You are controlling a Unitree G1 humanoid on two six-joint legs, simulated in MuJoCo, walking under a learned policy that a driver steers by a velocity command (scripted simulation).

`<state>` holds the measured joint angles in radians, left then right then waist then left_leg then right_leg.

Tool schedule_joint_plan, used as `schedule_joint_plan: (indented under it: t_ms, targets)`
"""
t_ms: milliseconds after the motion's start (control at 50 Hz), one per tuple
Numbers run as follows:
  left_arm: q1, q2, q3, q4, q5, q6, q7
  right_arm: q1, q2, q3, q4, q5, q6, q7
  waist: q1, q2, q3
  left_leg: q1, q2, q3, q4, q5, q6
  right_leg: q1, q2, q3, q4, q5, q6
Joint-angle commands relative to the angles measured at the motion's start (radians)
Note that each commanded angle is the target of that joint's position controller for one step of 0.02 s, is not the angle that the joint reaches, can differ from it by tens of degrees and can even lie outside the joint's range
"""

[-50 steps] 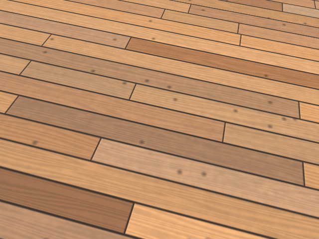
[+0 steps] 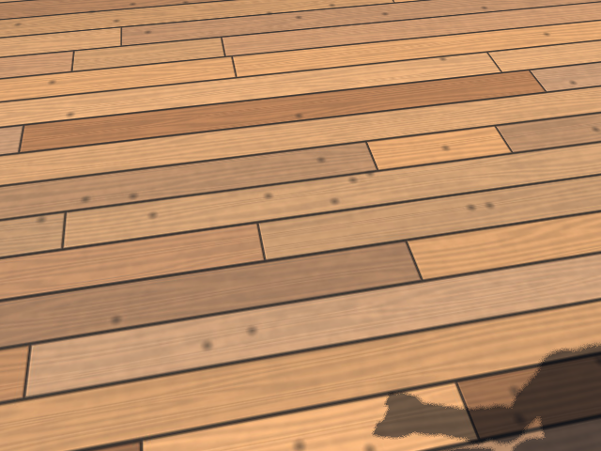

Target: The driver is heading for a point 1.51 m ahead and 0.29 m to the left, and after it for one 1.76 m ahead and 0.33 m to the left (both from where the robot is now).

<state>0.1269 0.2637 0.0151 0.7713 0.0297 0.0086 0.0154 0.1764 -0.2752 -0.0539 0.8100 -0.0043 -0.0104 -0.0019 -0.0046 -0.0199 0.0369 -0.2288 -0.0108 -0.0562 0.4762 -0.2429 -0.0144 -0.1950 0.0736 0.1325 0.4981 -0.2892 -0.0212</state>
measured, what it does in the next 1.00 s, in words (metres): walks ahead: left foot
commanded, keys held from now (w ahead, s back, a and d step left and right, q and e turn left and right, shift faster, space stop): q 0.10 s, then w+q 0.46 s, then w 0.06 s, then w+e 0.38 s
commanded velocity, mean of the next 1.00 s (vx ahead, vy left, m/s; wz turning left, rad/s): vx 0.33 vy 0.00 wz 0.23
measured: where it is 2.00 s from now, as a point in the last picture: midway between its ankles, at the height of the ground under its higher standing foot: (210, 295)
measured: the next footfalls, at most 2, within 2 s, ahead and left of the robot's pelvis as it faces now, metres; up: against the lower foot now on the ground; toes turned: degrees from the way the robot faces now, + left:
left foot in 0.56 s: +0.20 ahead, +0.23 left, +0.00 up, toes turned +21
right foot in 1.12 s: +0.58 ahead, +0.15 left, +0.00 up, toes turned +10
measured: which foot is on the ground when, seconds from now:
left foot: down 0.00-0.20, up 0.22-0.54, down 0.56-1.00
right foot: down 0.00-0.58, up 0.60-1.00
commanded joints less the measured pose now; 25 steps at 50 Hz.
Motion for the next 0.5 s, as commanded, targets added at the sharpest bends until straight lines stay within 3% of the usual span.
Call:
schedule_joint_plan:
  t_ms: [20, 100, 120, 160, 180, 200, 220, 240, 260, 300, 360, 420, 480, 500]
  targets:
    - [0.008, 0.178, 0.056, -0.036, -0.009, -0.006, 0.021, -0.089, -0.193, -0.036, -0.083, 0.009, -0.022, 0.007, 0.031, 0.16, -0.067, 0.021, 0.148, -0.209, -0.102, 0.275, 0.12, 0.018, -0.042, -0.025, 0.001, 0.071, 0.017]
    - [0.026, 0.14, 0.062, -0.044, -0.019, 0.003, 0.03, -0.062, -0.193, -0.038, -0.086, 0.021, -0.016, -0.009, 0.023, 0.187, -0.081, 0.035, 0.171, -0.312, -0.083, 0.314, 0.165, -0.026, -0.027, -0.061, 0.05, 0.041, 0.023]
    - [0.042, 0.125, 0.062, -0.044, -0.019, -0.002, 0.026, -0.053, -0.184, -0.037, -0.086, 0.026, -0.009, -0.015, 0.028, 0.181, -0.11, 0.038, 0.165, -0.331, -0.086, 0.202, 0.171, -0.021, -0.021, -0.072, 0.039, -0.033, 0.02]
    - [0.054, 0.112, 0.065, -0.047, -0.024, -0.016, 0.015, -0.068, -0.172, -0.035, -0.101, 0.034, 0.006, -0.026, 0.041, 0.135, -0.086, -0.048, 0.124, -0.329, -0.08, -0.152, 0.16, -0.003, -0.035, -0.071, -0.01, -0.169, -0.011]
    - [0.078, 0.128, 0.071, -0.041, -0.028, -0.026, 0.011, -0.094, -0.159, -0.031, -0.121, 0.034, 0.007, -0.027, 0.055, 0.067, -0.044, -0.154, 0.073, -0.281, -0.029, -0.302, 0.133, 0.036, -0.081, -0.009, -0.082, -0.246, -0.048]
    - [0.137, 0.161, 0.081, -0.029, -0.03, -0.037, 0.011, -0.13, -0.137, -0.024, -0.148, 0.035, 0.002, -0.028, 0.079, -0.03, -0.009, -0.319, -0.005, -0.177, 0.093, -0.358, 0.089, 0.133, -0.173, 0.127, -0.182, -0.353, -0.108]
    - [0.201, 0.222, 0.096, -0.013, -0.033, -0.05, 0.007, -0.169, -0.113, -0.016, -0.177, 0.041, -0.008, -0.024, 0.105, -0.152, 0.03, -0.485, -0.067, -0.07, 0.283, -0.305, 0.059, 0.216, -0.349, 0.371, -0.319, -0.422, -0.195]
    - [0.189, 0.23, 0.098, -0.012, -0.017, -0.066, 0.006, -0.188, -0.135, -0.023, -0.198, 0.035, -0.02, -0.019, 0.092, -0.159, 0.078, -0.586, 0.001, -0.082, 0.458, -0.312, 0.05, 0.214, -0.467, 0.476, -0.334, -0.328, -0.256]
    - [0.163, 0.191, 0.088, -0.025, -0.019, -0.077, 0.014, -0.146, -0.158, -0.032, -0.182, 0.034, -0.026, -0.011, 0.066, -0.079, 0.072, -0.61, 0.037, -0.113, 0.543, -0.268, 0.047, 0.231, -0.462, 0.421, -0.319, -0.246, -0.257]
    - [0.134, 0.167, 0.08, -0.035, -0.034, -0.082, 0.02, -0.115, -0.136, -0.029, -0.17, 0.037, -0.029, 0.007, 0.054, -0.059, 0.054, -0.639, 0.079, -0.094, 0.569, -0.161, 0.029, 0.285, -0.404, 0.258, -0.326, -0.108, -0.199]
    - [0.162, 0.186, 0.084, -0.027, -0.029, -0.08, 0.016, -0.17, -0.094, -0.01, -0.202, 0.032, -0.034, 0.037, 0.089, -0.059, 0.047, -0.56, 0.097, 0.002, 0.48, -0.026, -0.009, 0.237, -0.329, 0.038, -0.35, 0.113, -0.159]
    - [0.185, 0.221, 0.094, -0.02, -0.04, -0.078, 0.007, -0.216, -0.063, 0.01, -0.245, 0.033, -0.035, 0.059, 0.108, -0.069, 0.042, -0.439, 0.096, 0.061, 0.314, 0.041, -0.013, 0.181, -0.307, -0.086, -0.343, 0.175, -0.143]
    - [0.208, 0.254, 0.106, -0.013, -0.054, -0.075, -0.005, -0.209, -0.093, 0.004, -0.266, 0.036, -0.028, 0.064, 0.094, -0.089, 0.04, -0.315, 0.064, 0.119, 0.222, 0.038, 0.021, 0.146, -0.335, -0.137, -0.316, 0.213, -0.125]
    - [0.204, 0.262, 0.108, -0.013, -0.058, -0.074, -0.007, -0.187, -0.109, -0.004, -0.27, 0.035, -0.025, 0.063, 0.07, -0.096, 0.033, -0.267, 0.044, 0.134, 0.198, 0.023, 0.042, 0.145, -0.346, -0.156, -0.278, 0.314, -0.115]
Velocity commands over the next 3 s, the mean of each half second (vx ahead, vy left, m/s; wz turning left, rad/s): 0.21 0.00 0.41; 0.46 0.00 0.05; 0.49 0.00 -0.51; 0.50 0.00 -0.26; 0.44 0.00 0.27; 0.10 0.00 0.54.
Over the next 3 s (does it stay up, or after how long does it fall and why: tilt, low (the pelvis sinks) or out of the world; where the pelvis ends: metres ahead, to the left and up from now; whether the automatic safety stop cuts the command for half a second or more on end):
stays up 1.24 0.21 -0.01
